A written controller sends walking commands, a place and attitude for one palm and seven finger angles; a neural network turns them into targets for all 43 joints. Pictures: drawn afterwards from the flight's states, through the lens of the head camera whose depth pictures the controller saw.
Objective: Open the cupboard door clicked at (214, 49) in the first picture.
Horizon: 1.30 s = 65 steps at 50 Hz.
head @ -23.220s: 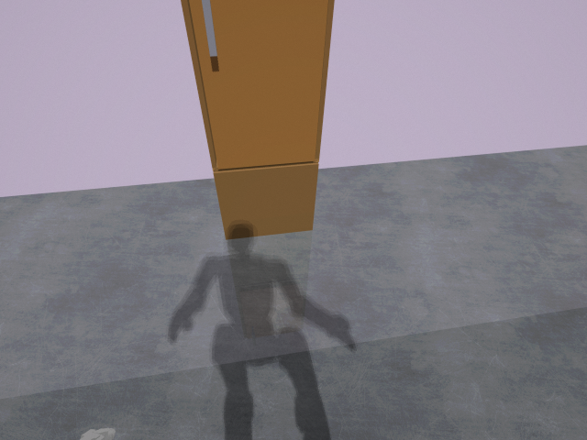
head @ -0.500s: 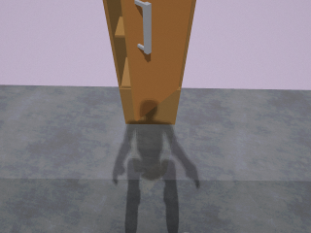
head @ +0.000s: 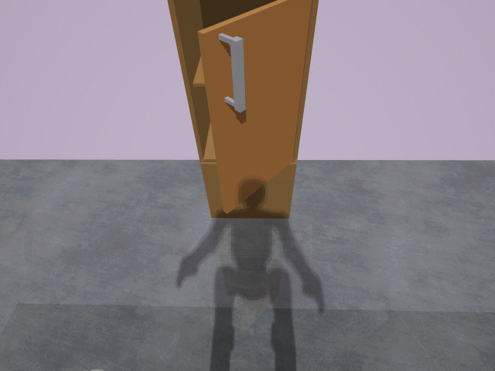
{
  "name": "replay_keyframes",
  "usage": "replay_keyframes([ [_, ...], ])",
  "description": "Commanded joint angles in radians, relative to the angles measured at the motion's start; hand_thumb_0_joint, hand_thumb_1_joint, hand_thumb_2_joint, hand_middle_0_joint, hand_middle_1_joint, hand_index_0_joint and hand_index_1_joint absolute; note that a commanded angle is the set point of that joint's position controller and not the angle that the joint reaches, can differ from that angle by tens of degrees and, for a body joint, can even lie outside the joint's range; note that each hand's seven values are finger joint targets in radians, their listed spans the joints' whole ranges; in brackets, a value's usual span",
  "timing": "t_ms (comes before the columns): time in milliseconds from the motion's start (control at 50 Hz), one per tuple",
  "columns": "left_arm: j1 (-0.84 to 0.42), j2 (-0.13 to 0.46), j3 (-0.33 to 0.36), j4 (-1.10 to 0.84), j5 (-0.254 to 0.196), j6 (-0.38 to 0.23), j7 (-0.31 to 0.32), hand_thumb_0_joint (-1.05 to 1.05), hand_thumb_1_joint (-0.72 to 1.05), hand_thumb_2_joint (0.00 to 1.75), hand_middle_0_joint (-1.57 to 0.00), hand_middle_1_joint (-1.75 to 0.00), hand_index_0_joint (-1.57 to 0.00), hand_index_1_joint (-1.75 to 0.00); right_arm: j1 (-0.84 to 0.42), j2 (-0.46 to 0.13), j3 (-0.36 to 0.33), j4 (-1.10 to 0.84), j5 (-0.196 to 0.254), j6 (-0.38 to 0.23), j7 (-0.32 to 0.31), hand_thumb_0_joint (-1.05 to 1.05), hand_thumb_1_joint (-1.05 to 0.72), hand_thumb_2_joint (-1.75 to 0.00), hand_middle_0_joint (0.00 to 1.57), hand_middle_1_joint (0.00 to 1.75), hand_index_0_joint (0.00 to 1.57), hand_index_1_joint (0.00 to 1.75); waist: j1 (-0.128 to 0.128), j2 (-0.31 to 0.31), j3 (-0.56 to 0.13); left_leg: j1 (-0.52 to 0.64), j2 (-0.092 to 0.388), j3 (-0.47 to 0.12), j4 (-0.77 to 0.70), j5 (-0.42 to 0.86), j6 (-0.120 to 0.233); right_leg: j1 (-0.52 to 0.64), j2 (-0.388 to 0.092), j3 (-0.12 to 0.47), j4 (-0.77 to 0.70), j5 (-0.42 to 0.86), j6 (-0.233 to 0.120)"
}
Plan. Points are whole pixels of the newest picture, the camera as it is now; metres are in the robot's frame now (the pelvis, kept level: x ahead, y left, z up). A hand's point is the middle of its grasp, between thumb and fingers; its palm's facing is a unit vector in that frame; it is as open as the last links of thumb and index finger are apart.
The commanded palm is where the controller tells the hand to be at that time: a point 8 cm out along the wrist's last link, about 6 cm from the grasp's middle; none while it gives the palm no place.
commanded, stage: let the arm hang, fingers relaxed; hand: left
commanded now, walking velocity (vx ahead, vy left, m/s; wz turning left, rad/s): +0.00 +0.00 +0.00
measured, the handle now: (232, 74) +0.67 +0.07 +0.15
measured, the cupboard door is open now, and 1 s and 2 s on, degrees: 47 47 47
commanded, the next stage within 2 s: look to check the result in 0.24 s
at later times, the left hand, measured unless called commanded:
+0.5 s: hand out of the picture +0.10 +0.24 -0.15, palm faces -0.02 -0.94 -0.34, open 7.4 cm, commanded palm none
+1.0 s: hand out of the picture +0.13 +0.24 -0.15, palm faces -0.02 -0.94 -0.35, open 7.4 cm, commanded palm none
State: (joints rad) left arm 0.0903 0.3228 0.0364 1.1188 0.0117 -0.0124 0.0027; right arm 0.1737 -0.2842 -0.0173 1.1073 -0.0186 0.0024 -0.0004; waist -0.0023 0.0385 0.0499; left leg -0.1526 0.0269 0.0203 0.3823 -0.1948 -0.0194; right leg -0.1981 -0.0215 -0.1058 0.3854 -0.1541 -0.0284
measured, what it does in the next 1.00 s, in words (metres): stands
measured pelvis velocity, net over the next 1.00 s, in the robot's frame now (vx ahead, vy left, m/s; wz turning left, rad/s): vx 0.04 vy -0.01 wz -0.02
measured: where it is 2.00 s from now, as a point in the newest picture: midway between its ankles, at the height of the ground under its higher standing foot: outside the picture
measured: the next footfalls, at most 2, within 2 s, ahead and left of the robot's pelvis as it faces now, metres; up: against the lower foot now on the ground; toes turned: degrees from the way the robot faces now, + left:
left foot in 1.82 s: +0.09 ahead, +0.12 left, +0.00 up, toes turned -27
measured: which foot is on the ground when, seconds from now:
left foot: down 0.00-1.00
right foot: down 0.00-1.00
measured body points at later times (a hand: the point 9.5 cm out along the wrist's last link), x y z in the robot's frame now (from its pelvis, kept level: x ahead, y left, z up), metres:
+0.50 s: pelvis +0.03 -0.01 +0.00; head +0.05 -0.02 +0.45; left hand +0.11 +0.29 -0.13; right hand +0.09 -0.30 -0.14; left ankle +0.01 +0.13 -0.74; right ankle +0.04 -0.10 -0.74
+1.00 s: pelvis +0.04 -0.01 +0.00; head +0.06 -0.02 +0.45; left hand +0.13 +0.29 -0.12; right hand +0.11 -0.30 -0.14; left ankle +0.01 +0.13 -0.74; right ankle +0.04 -0.10 -0.74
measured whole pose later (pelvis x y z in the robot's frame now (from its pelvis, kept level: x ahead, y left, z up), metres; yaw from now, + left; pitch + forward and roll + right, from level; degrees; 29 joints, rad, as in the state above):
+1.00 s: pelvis +0.04 -0.01 +0.00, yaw -1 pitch -1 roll +0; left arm 0.08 0.32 0.02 1.12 0.01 -0.02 0.00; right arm 0.11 -0.32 -0.01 1.11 -0.01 0.00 -0.01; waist 0.00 0.03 0.06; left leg -0.06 0.05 0.03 0.28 -0.21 -0.04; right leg -0.13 0.00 -0.09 0.31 -0.17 -0.03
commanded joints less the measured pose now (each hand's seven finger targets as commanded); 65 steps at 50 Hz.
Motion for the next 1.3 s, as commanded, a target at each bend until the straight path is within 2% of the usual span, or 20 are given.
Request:
replay_keyframes([
  [0, -0.035, 0.190, 0.026, -0.047, 0.003, -0.022, 0.012, 0.00, 0.90, 0.90, -0.20, -0.30, -0.20, -0.30, -0.015, -0.200, -0.032, -0.044, -0.002, -0.018, -0.007, 0.00, -0.90, -0.90, 0.20, 0.30, 0.20, 0.30, 0.000, -0.041, -0.042, -0.036, 0.098, -0.093, -0.108, 0.071, 0.045, 0.070, -0.116, 0.136, -0.094, -0.002, -0.025],
  [280, -0.055, 0.209, 0.024, -0.055, 0.002, -0.031, 0.012, 0.00, 0.90, 0.90, -0.20, -0.30, -0.20, -0.30, -0.070, -0.227, -0.027, -0.051, 0.000, -0.020, -0.010, 0.00, -0.90, -0.90, 0.20, 0.30, 0.20, 0.30, -0.006, -0.033, -0.082, 0.032, 0.099, -0.080, -0.117, 0.144, 0.034, 0.111, -0.122, 0.137, -0.109, 0.121, -0.022],
  [300, -0.051, 0.207, 0.024, -0.054, 0.002, -0.032, 0.013, 0.00, 0.90, 0.90, -0.20, -0.30, -0.20, -0.30, -0.070, -0.229, -0.027, -0.049, 0.000, -0.020, -0.010, 0.00, -0.90, -0.90, 0.20, 0.30, 0.20, 0.30, -0.006, -0.015, -0.092, 0.039, 0.099, -0.077, -0.117, 0.147, 0.032, 0.116, -0.124, 0.142, -0.110, 0.130, -0.023],
  [340, -0.046, 0.208, 0.022, -0.049, 0.001, -0.032, 0.013, 0.00, 0.90, 0.90, -0.20, -0.30, -0.20, -0.30, -0.074, -0.232, -0.026, -0.049, 0.000, -0.020, -0.012, 0.00, -0.90, -0.90, 0.20, 0.30, 0.20, 0.30, -0.006, -0.016, -0.097, 0.051, 0.100, -0.077, -0.115, 0.163, 0.032, 0.120, -0.123, 0.143, -0.109, 0.159, -0.024],
  [540, -0.035, 0.210, 0.019, -0.036, -0.002, -0.029, 0.014, 0.00, 0.90, 0.90, -0.20, -0.30, -0.20, -0.30, -0.067, -0.237, -0.022, -0.041, 0.003, -0.017, -0.017, 0.00, -0.90, -0.90, 0.20, 0.30, 0.20, 0.30, -0.006, -0.018, -0.090, 0.061, 0.107, -0.069, -0.123, 0.163, 0.031, 0.128, -0.121, 0.139, -0.115, 0.172, -0.025],
  [560, -0.028, 0.212, 0.020, -0.039, -0.001, -0.030, 0.014, 0.00, 0.90, 0.90, -0.20, -0.30, -0.20, -0.30, -0.064, -0.235, -0.023, -0.042, 0.004, -0.017, -0.017, 0.00, -0.90, -0.90, 0.20, 0.30, 0.20, 0.30, -0.003, -0.033, -0.103, 0.072, 0.106, -0.069, -0.119, 0.166, 0.033, 0.130, -0.119, 0.138, -0.116, 0.171, -0.024],
  [580, -0.034, 0.212, 0.020, -0.036, -0.002, -0.030, 0.014, 0.00, 0.90, 0.90, -0.20, -0.30, -0.20, -0.30, -0.066, -0.236, -0.022, -0.039, 0.003, -0.017, -0.017, 0.00, -0.90, -0.90, 0.20, 0.30, 0.20, 0.30, -0.006, -0.020, -0.093, 0.068, 0.107, -0.068, -0.119, 0.172, 0.031, 0.131, -0.121, 0.137, -0.115, 0.181, -0.025],
  [640, -0.030, 0.210, 0.019, -0.035, -0.002, -0.031, 0.015, 0.00, 0.90, 0.90, -0.20, -0.30, -0.20, -0.30, -0.063, -0.235, -0.023, -0.041, 0.003, -0.019, -0.018, 0.00, -0.90, -0.90, 0.20, 0.30, 0.20, 0.30, -0.006, -0.023, -0.110, 0.080, 0.108, -0.070, -0.119, 0.199, 0.031, 0.141, -0.121, 0.136, -0.107, 0.218, -0.026],
  [760, -0.027, 0.211, 0.021, -0.042, 0.000, -0.032, 0.017, 0.00, 0.90, 0.90, -0.20, -0.30, -0.20, -0.30, -0.065, -0.233, -0.023, -0.041, 0.005, -0.019, -0.019, 0.00, -0.90, -0.90, 0.20, 0.30, 0.20, 0.30, -0.003, -0.034, -0.099, 0.085, 0.109, -0.064, -0.120, 0.206, 0.031, 0.138, -0.119, 0.132, -0.110, 0.232, -0.024],
  [920, -0.038, 0.214, 0.022, -0.049, 0.000, -0.032, 0.016, 0.00, 0.90, 0.90, -0.20, -0.30, -0.20, -0.30, -0.067, -0.234, -0.025, -0.043, 0.002, -0.021, -0.019, 0.00, -0.90, -0.90, 0.20, 0.30, 0.20, 0.30, -0.007, -0.031, -0.096, 0.091, 0.112, -0.059, -0.125, 0.199, 0.029, 0.135, -0.118, 0.150, -0.112, 0.241, -0.026],
  [940, -0.040, 0.211, 0.023, -0.056, 0.001, -0.029, 0.015, 0.00, 0.90, 0.90, -0.20, -0.30, -0.20, -0.30, -0.062, -0.231, -0.028, -0.045, 0.001, -0.019, -0.021, 0.00, -0.90, -0.90, 0.20, 0.30, 0.20, 0.30, -0.009, -0.038, -0.096, 0.100, 0.118, -0.047, -0.110, 0.209, 0.027, 0.124, -0.117, 0.153, -0.099, 0.271, -0.027],
  [1000, 0.018, 0.100, 0.012, -0.052, 0.000, 0.002, 0.022, 0.00, 0.90, 0.90, -0.20, -0.30, -0.20, -0.30, 0.014, -0.109, -0.011, -0.040, -0.001, 0.001, -0.029, 0.00, -0.90, -0.90, 0.20, 0.30, 0.20, 0.30, -0.014, -0.028, -0.103, 0.088, 0.124, 0.009, -0.047, 0.226, 0.006, 0.097, -0.114, 0.170, -0.033, 0.348, -0.015],
  [1080, 0.047, 0.114, 0.033, -0.098, 0.007, 0.027, 0.019, 0.00, 0.90, 0.90, -0.20, -0.30, -0.20, -0.30, 0.039, -0.118, -0.035, -0.088, 0.000, 0.017, -0.040, 0.00, -0.90, -0.90, 0.20, 0.30, 0.20, 0.30, -0.015, -0.057, -0.086, 0.061, 0.133, 0.051, 0.030, 0.178, 0.010, 0.034, -0.103, 0.208, 0.041, 0.376, -0.028],
  [1140, 0.050, 0.105, 0.045, -0.141, 0.011, 0.040, 0.011, 0.00, 0.90, 0.90, -0.20, -0.30, -0.20, -0.30, 0.043, -0.119, -0.050, -0.125, -0.001, 0.023, -0.044, 0.00, -0.90, -0.90, 0.20, 0.30, 0.20, 0.30, -0.018, -0.032, -0.062, 0.037, 0.153, 0.049, 0.047, 0.103, 0.022, -0.042, -0.080, 0.233, 0.089, 0.307, -0.033],
  [1180, 0.048, 0.088, 0.048, -0.168, 0.013, 0.046, 0.004, 0.00, 0.90, 0.90, -0.20, -0.30, -0.20, -0.30, 0.047, -0.129, -0.060, -0.145, -0.005, 0.023, -0.046, 0.00, -0.90, -0.90, 0.20, 0.30, 0.20, 0.30, -0.016, -0.002, -0.046, 0.030, 0.192, 0.019, 0.022, 0.049, 0.046, -0.105, -0.041, 0.216, 0.147, 0.209, -0.019],
  [1200, 0.048, 0.074, 0.049, -0.183, 0.013, 0.049, 0.000, 0.00, 0.90, 0.90, -0.20, -0.30, -0.20, -0.30, 0.050, -0.138, -0.065, -0.152, -0.008, 0.022, -0.047, 0.00, -0.90, -0.90, 0.20, 0.30, 0.20, 0.30, -0.016, 0.037, -0.039, 0.026, 0.226, -0.005, -0.002, 0.038, 0.063, -0.138, -0.015, 0.199, 0.206, 0.158, -0.012],
  [1220, 0.047, 0.059, 0.051, -0.195, 0.013, 0.053, -0.005, 0.00, 0.90, 0.90, -0.20, -0.30, -0.20, -0.30, 0.049, -0.146, -0.071, -0.159, -0.011, 0.019, -0.048, 0.00, -0.90, -0.90, 0.20, 0.30, 0.20, 0.30, -0.012, 0.096, -0.025, 0.006, 0.276, -0.042, -0.037, 0.052, 0.092, -0.163, 0.008, 0.162, 0.301, 0.066, -0.002],
  [1240, 0.046, 0.042, 0.052, -0.207, 0.012, 0.059, -0.010, 0.00, 0.90, 0.90, -0.20, -0.30, -0.20, -0.30, 0.040, -0.151, -0.074, -0.165, -0.013, 0.014, -0.047, 0.00, -0.90, -0.90, 0.20, 0.30, 0.20, 0.30, -0.005, 0.175, -0.004, -0.011, 0.341, -0.080, -0.078, 0.110, 0.137, -0.195, 0.028, 0.119, 0.421, -0.174, 0.010],
  [1260, 0.049, 0.029, 0.057, -0.216, 0.011, 0.066, -0.011, 0.00, 0.90, 0.90, -0.20, -0.30, -0.20, -0.30, 0.033, -0.149, -0.074, -0.173, -0.015, 0.011, -0.046, 0.00, -0.90, -0.90, 0.20, 0.30, 0.20, 0.30, 0.001, 0.197, 0.006, -0.026, 0.389, -0.103, -0.092, 0.148, 0.179, -0.209, 0.025, 0.109, 0.523, -0.329, 0.015],
  [1280, 0.046, 0.020, 0.061, -0.226, 0.011, 0.067, -0.015, 0.00, 0.90, 0.90, -0.20, -0.30, -0.20, -0.30, 0.025, -0.147, -0.075, -0.180, -0.019, 0.007, -0.047, 0.00, -0.90, -0.90, 0.20, 0.30, 0.20, 0.30, 0.003, 0.184, 0.013, -0.048, 0.397, -0.091, -0.072, 0.213, 0.187, -0.201, 0.005, 0.118, 0.535, -0.370, 0.013],
])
